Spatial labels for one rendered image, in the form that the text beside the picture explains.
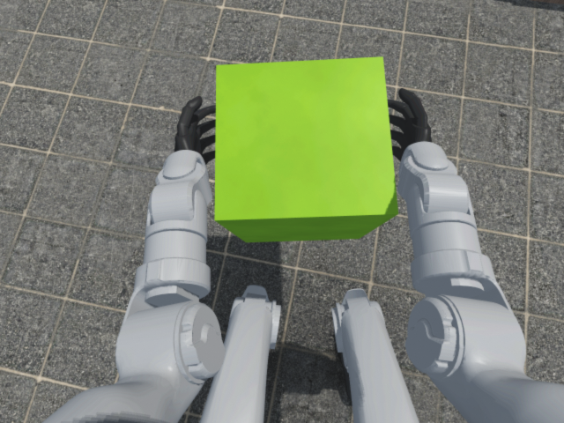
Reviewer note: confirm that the carton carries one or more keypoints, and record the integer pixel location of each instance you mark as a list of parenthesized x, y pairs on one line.
[(303, 150)]

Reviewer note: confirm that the robot left hand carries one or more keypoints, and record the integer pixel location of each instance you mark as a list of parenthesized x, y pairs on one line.
[(189, 132)]

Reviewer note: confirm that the robot right forearm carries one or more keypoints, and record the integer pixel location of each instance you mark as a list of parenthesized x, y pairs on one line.
[(447, 254)]

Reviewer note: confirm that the robot left forearm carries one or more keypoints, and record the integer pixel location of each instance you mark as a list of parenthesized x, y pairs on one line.
[(174, 269)]

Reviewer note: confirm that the robot right hand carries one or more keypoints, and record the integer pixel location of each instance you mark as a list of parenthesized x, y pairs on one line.
[(414, 124)]

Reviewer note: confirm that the robot right upper arm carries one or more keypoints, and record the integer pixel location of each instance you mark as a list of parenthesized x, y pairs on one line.
[(474, 353)]

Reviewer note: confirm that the left robot shin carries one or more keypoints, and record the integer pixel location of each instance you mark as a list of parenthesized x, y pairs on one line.
[(250, 289)]

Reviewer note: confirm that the robot left thigh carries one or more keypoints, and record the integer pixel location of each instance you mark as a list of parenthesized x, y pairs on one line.
[(237, 393)]

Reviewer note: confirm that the robot left upper arm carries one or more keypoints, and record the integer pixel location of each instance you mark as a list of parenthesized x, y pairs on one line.
[(164, 356)]

